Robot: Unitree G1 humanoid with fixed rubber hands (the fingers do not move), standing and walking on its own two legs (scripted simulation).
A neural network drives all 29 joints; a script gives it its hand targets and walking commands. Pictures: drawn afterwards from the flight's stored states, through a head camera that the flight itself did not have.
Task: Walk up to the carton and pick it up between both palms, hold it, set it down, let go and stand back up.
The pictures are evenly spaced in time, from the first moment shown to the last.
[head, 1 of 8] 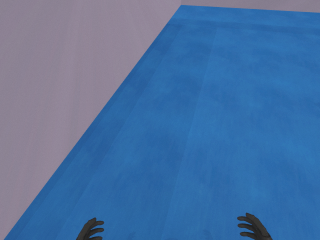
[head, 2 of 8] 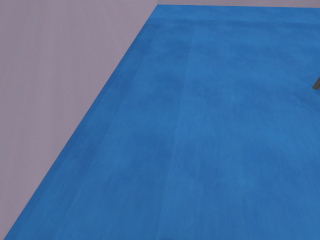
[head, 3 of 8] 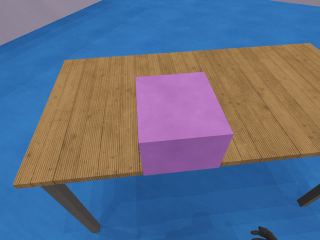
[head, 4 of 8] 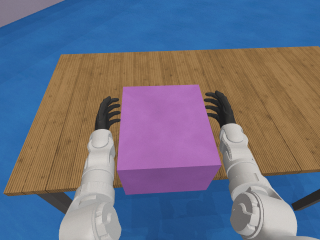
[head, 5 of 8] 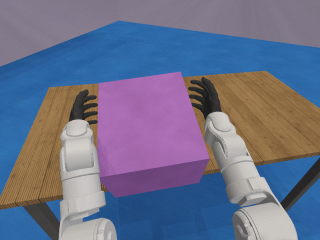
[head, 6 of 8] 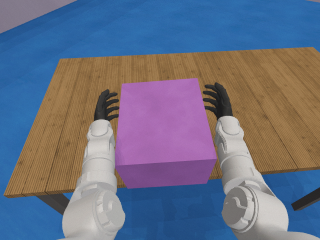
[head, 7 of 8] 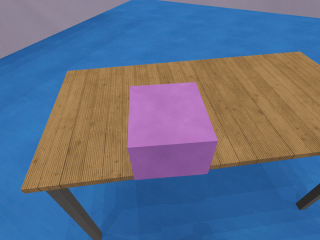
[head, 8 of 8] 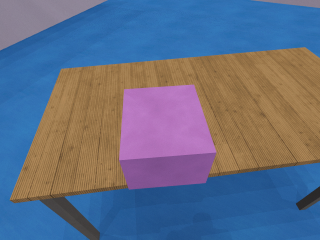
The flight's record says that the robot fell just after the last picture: no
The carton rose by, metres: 0.13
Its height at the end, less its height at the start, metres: +0.00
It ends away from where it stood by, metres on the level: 0.03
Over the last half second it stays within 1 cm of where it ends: yes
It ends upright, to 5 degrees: yes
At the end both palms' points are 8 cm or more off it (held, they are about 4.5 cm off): yes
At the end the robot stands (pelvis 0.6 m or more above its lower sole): yes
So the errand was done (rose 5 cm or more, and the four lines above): yes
